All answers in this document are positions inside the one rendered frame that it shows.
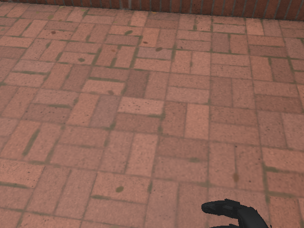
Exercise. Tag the robot right hand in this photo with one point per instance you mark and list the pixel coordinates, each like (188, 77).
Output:
(247, 217)

